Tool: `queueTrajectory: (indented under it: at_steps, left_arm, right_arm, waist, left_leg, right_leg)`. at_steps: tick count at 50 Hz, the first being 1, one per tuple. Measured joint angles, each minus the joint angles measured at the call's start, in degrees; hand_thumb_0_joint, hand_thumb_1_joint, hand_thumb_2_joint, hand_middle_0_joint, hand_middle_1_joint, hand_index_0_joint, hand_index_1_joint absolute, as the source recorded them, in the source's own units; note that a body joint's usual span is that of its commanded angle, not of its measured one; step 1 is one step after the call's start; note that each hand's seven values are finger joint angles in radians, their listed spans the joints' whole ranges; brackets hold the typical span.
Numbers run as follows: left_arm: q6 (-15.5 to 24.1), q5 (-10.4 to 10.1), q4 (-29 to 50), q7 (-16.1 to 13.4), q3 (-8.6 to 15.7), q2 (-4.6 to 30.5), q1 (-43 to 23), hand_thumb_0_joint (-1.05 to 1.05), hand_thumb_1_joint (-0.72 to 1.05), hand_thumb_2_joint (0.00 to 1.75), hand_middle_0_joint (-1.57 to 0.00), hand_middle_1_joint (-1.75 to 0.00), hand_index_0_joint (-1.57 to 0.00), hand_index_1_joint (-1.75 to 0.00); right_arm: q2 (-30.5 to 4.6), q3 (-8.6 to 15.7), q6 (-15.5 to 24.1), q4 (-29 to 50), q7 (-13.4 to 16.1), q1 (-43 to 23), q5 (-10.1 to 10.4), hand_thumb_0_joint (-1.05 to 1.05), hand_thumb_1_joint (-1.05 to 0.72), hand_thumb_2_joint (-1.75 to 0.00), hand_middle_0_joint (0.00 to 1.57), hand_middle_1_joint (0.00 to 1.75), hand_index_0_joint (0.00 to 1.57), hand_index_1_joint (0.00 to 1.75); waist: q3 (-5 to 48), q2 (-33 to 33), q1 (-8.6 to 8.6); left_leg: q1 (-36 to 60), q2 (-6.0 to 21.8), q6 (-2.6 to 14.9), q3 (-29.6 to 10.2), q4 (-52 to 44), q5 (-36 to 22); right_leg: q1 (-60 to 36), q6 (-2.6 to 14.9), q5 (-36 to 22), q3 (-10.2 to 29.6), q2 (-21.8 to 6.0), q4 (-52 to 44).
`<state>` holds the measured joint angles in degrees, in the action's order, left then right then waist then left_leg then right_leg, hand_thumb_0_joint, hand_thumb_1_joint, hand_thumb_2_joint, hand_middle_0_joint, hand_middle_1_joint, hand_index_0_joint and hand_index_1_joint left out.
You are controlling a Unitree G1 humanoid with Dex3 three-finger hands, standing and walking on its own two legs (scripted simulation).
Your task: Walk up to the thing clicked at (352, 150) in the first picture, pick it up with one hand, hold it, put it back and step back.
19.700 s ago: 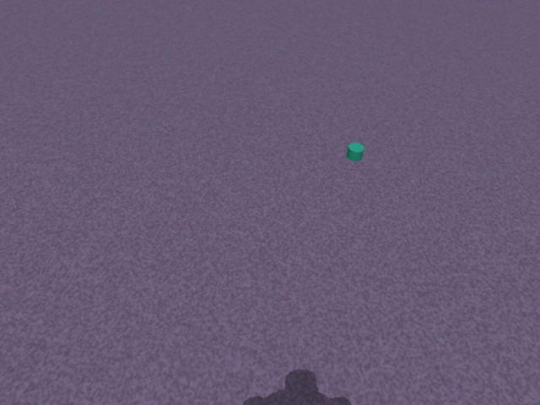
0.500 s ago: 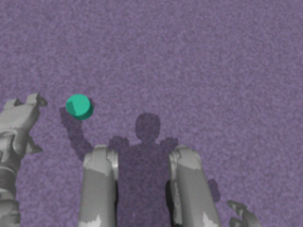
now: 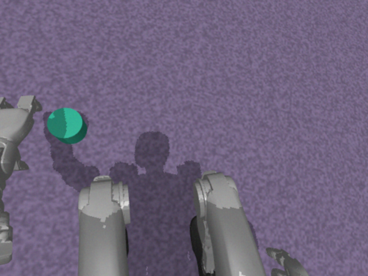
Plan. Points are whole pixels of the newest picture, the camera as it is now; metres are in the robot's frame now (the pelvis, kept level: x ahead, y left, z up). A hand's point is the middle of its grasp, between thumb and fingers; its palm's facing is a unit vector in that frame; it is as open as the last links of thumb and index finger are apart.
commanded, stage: rise first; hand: left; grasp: from above
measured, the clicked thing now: (68, 126) +0.50 +0.30 -0.32
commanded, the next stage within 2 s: approach in 1.96 s
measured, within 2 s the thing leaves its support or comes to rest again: neither
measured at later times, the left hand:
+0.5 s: hand (33, 135) +0.43 +0.33 -0.19, palm faces -0.44 -0.10 -0.89, open 14.2 cm
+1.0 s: hand (38, 132) +0.44 +0.33 -0.20, palm faces -0.44 -0.10 -0.89, open 14.3 cm
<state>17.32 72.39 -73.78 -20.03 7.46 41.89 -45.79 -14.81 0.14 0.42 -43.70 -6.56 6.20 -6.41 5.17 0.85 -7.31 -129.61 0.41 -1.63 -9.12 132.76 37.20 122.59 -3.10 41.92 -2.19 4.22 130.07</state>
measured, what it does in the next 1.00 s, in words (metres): stands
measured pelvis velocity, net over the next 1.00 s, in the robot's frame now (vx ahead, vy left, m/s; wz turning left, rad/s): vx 0.00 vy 0.00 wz -0.04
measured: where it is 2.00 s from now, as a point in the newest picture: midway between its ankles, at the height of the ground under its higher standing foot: (162, 266)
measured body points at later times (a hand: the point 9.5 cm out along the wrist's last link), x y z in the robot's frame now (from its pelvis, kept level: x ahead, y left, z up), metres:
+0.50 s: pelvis +0.01 +0.00 -0.02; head +0.24 +0.07 +0.35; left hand +0.45 +0.33 -0.14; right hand +0.08 -0.27 -0.13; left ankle +0.09 +0.13 -0.32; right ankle +0.09 -0.13 -0.32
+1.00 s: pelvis +0.00 +0.00 -0.03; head +0.24 +0.08 +0.34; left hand +0.46 +0.33 -0.15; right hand +0.08 -0.27 -0.14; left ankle +0.09 +0.13 -0.32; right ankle +0.09 -0.13 -0.32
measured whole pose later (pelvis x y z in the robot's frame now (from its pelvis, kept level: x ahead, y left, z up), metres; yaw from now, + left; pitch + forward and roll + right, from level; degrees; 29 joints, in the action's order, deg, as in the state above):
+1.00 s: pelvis +0.00 +0.00 -0.03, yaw -2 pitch +33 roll -9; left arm 15.6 72.6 -82.6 -23.2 8.3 46.9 -52.2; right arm -15.0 -4.7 0.9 -43.2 -7.6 5.2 -8.9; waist 1.4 2.2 -11.4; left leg -134.1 0.5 -2.3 -11.7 139.2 38.4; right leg 126.8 -3.9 42.2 -3.9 5.4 135.2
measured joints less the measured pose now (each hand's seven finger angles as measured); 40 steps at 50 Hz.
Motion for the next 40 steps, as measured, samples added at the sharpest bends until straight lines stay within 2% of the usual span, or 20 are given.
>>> queueTrajectory:
  at_steps: [10, 25, 40]
  left_arm:
    - [-1.55, 0.07, -4.33, -1.99, 0.38, 1.04, -3.13, 0.00, -0.54, 1.02, -0.08, -1.01, -0.07, -1.02]
    - [-1.81, -0.43, -5.53, -2.00, 1.23, 2.72, -4.10, 0.00, -0.56, 1.03, -0.08, -1.02, -0.07, -1.03]
    - [-1.21, -0.02, -7.52, -2.80, 1.38, 4.34, -5.43, 0.00, -0.57, 1.04, -0.08, -1.01, -0.07, -1.03]
  right_arm:
    - [0.57, -1.37, 0.69, 0.28, -0.40, -1.11, -0.99, 0.00, -0.90, -0.90, 0.20, 0.30, 0.20, 0.30]
    - [0.34, -2.94, 0.17, 0.12, -0.76, -0.05, -1.48, 0.00, -0.90, -0.90, 0.20, 0.30, 0.20, 0.30]
    - [-0.14, -4.13, 0.16, 0.36, -1.02, -0.64, -2.25, 0.00, -0.91, -0.90, 0.20, 0.30, 0.20, 0.30]
  waist:
    - [-1.10, 0.48, -1.13]
    - [-2.57, 0.65, -2.66]
    - [-3.39, 1.15, -3.57]
  left_leg:
    - [-1.81, 0.15, -0.24, -0.64, 2.18, 0.41]
    - [-3.06, 0.29, -0.56, -1.55, 4.21, 1.24]
    - [-4.14, 0.20, -0.81, -2.40, 5.94, 1.32]
  right_leg:
    - [1.91, -0.53, 0.11, -0.33, 0.47, 1.94]
    - [3.15, -0.48, 0.52, -0.98, 0.88, 3.49]
    - [4.17, -0.71, 0.37, -1.57, 1.15, 4.84]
